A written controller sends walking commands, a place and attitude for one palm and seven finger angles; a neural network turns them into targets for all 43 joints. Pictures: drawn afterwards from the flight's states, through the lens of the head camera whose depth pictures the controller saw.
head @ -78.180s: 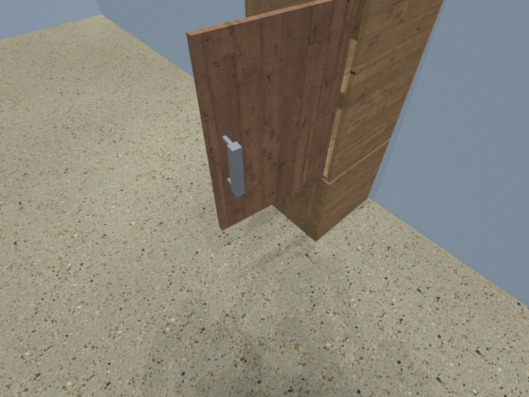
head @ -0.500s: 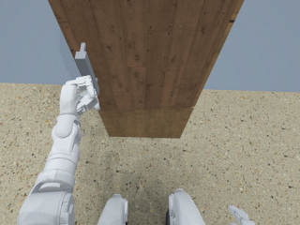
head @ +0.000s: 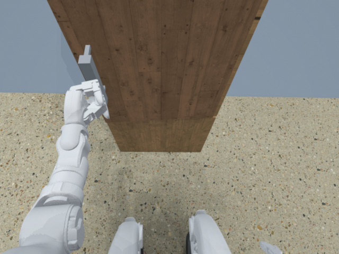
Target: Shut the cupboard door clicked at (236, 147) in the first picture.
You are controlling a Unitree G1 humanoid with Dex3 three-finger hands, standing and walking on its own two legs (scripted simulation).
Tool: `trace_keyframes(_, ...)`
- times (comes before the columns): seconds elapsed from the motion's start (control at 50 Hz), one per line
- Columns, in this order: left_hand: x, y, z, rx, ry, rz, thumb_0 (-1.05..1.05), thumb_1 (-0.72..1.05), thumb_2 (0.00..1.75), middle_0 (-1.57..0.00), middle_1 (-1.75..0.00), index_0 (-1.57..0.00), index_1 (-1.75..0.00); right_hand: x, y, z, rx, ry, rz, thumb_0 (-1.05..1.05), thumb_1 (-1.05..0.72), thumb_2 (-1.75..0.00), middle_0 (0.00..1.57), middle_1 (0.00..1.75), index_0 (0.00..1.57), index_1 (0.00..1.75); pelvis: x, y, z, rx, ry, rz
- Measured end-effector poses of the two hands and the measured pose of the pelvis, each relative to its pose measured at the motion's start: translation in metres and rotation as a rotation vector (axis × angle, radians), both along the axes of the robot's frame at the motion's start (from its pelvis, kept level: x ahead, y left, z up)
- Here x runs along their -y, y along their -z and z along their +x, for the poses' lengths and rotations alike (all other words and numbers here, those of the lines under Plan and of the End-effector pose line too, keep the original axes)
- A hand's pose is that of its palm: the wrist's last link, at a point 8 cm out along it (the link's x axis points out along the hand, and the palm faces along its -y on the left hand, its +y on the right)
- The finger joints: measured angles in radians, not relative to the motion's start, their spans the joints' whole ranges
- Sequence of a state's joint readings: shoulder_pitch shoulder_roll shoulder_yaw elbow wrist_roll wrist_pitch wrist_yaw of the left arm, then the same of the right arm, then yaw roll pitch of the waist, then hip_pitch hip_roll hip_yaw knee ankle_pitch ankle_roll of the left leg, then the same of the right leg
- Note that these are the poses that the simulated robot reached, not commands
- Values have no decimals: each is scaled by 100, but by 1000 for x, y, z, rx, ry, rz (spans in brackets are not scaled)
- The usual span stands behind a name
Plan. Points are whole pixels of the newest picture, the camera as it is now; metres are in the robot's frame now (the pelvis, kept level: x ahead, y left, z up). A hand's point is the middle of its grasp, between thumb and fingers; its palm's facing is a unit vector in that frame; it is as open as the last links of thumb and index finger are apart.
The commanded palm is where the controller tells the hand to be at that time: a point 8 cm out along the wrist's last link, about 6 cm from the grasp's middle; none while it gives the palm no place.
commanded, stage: push the door shut along its arc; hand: left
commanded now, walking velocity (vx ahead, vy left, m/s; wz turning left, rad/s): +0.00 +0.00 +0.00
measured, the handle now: (95, 77) +0.54 +0.17 +0.04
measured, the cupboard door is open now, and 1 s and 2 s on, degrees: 4 0 0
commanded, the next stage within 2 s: pull the fist back off the door in 0.56 s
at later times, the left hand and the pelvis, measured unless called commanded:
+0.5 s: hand (108, 91) +0.49 +0.14 +0.04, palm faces -0.11 -0.99 -0.05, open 3.2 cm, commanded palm +0.50 +0.18 +0.04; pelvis -0.01 +0.00 -0.02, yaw +0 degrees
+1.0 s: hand (111, 90) +0.50 +0.13 +0.04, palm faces +0.04 -1.00 -0.06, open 3.2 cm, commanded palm +0.47 +0.17 +0.04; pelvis -0.04 +0.01 -0.03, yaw +0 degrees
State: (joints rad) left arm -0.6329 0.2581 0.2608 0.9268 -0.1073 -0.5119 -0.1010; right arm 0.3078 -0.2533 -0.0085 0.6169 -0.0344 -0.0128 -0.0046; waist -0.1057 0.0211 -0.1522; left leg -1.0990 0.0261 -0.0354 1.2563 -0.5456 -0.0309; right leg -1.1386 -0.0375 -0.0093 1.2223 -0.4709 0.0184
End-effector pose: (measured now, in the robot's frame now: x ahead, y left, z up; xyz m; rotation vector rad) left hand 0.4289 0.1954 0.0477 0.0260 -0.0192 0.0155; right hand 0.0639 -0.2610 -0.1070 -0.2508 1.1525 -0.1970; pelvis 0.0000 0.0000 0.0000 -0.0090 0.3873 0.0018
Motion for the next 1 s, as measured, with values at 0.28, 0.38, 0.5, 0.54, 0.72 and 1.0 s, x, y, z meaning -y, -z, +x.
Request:
trace_keyframes(0.28, 5, 4, 38, -24, 58, 16, 2, 90, 90, -132, -150, -131, -150, 0, 8, -2, -16, 5, -18, 0, -90, -90, 20, 30, 20, 29, -2, 10, -3, -38, -5, -8)
trace_keyframes(0.38, 5, 3, 48, -29, 96, 24, 2, 90, 90, -132, -150, -132, -150, -1, 12, -20, -73, 27, -12, 0, -90, -90, 20, 30, 20, 29, -3, 13, -3, -50, -5, -11)
trace_keyframes(0.5, 2, 2, 50, -30, 128, 23, 2, 90, 90, -137, -150, -137, -150, -2, 16, -42, -142, 30, -13, 0, -90, -90, 20, 30, 20, 29, -3, 15, -7, -56, -14, -18)
trace_keyframes(0.54, 1, 2, 51, -30, 137, 23, 2, 90, 90, -139, -150, -139, -150, -2, 16, -47, -152, 27, -20, 0, -90, -90, 20, 30, 20, 29, -3, 17, -10, -58, -18, -21)
trace_keyframes(0.72, 1, 3, 53, -24, 133, 16, 2, 90, 90, -145, -150, -146, -150, 3, 18, -64, -133, 12, -73, 0, -90, -90, 20, 30, 20, 29, -4, 30, -29, -73, -32, -40)
trace_keyframes(1.0, 11, 2, 46, -45, -22, 30, 2, 90, 90, -136, -150, -138, -150, -12, 19, -86, -102, 17, -18, 0, -90, -90, 20, 30, 20, 29, -7, 30, -44, -58, -17, -31)
